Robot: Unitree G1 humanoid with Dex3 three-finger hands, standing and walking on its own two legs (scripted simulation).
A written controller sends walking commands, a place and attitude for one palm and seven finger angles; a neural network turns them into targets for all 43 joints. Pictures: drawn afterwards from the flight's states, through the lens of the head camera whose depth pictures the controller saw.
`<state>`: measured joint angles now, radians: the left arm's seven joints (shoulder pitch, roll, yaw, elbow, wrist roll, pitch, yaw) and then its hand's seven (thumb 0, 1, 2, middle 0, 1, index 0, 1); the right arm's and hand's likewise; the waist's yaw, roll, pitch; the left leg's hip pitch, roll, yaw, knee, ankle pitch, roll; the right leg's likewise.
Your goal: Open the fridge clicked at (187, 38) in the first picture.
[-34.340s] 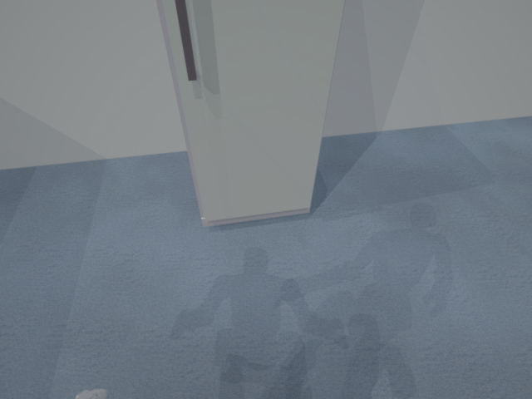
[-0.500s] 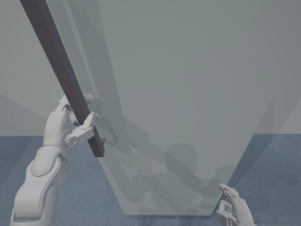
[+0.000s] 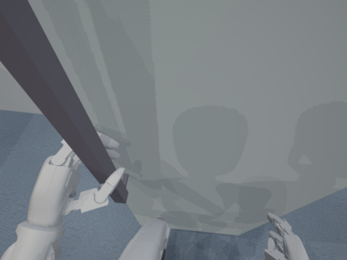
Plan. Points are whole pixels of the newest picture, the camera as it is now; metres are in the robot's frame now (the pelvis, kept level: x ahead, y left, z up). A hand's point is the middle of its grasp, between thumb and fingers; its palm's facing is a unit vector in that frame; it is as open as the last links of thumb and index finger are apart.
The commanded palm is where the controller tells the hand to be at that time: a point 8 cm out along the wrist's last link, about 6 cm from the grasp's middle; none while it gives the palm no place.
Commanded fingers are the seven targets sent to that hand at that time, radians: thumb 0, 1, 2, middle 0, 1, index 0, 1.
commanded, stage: walk backward, drawing the door open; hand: left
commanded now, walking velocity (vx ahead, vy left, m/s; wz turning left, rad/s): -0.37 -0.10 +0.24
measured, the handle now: (91, 128) +0.25 +0.15 +0.24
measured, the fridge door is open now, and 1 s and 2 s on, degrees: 1 0 0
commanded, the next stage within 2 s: stop walking and hold the door back in 0.12 s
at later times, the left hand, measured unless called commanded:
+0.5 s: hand (108, 182) +0.21 +0.14 +0.15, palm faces +0.22 -0.93 -0.30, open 7.7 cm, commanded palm +0.17 +0.21 +0.13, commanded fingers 0.00 0.90 0.90 -0.45 -1.40 -0.45 -1.40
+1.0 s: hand (107, 181) +0.21 +0.14 +0.15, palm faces +0.13 -0.96 -0.23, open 7.4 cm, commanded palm +0.18 +0.21 +0.13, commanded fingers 0.00 0.90 0.90 -0.45 -1.40 -0.45 -1.40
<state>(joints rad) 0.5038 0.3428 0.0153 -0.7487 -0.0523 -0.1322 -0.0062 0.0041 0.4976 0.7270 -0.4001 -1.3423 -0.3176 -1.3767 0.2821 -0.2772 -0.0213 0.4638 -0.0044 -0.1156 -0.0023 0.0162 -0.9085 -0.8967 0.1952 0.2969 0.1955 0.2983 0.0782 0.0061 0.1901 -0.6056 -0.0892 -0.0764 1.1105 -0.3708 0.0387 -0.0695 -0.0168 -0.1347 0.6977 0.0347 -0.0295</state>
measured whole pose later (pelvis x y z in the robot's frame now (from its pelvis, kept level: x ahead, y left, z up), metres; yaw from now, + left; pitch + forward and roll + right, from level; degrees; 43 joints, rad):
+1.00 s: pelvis -0.13 -0.02 -0.04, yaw +2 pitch -2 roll -1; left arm -0.23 0.30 0.08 0.07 -0.04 -0.13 0.05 -0.09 0.48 0.79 -0.46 -1.40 -0.27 -1.32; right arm 0.26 -0.18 0.01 0.65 0.02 -0.01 -0.08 0.01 -0.91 -0.90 0.20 0.30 0.20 0.30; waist -0.03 0.03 -0.01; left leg -0.17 0.06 0.00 0.59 -0.38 -0.03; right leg -0.24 0.01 -0.08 0.53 -0.28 -0.01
